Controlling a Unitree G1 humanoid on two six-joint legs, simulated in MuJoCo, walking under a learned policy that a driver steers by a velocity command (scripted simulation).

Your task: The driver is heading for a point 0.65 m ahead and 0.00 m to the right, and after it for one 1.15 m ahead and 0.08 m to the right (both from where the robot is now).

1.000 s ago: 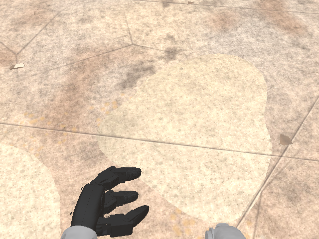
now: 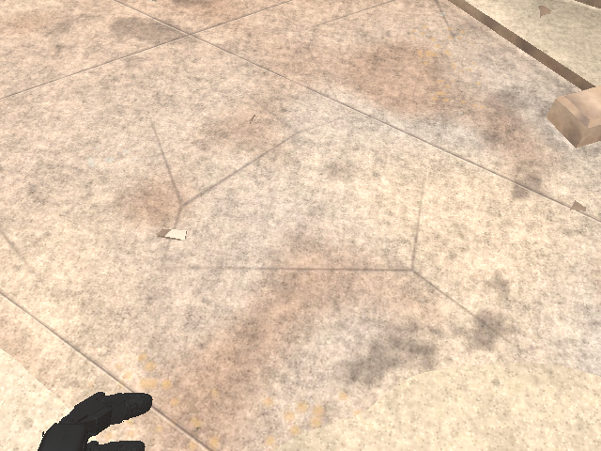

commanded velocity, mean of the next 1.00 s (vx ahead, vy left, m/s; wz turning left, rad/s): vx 0.48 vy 0.00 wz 0.13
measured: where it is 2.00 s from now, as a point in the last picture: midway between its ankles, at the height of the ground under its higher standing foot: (235, 383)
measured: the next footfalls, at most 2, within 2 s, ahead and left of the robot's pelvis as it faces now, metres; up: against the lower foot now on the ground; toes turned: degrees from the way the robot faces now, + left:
right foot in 0.06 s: +0.22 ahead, -0.14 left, +0.00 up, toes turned +7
left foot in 0.58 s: +0.41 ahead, +0.17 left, +0.00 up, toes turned +16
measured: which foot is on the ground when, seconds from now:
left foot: down 0.00-0.08, up 0.10-0.56, down 0.58-1.00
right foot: up 0.00-0.04, down 0.06-0.58, up 0.60-1.00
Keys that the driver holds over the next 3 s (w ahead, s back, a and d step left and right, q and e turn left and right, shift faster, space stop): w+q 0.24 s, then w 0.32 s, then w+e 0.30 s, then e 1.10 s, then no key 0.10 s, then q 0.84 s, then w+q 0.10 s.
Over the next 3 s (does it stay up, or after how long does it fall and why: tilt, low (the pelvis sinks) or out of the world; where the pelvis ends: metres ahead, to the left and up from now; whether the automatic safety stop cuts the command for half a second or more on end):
stays up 0.56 0.06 0.01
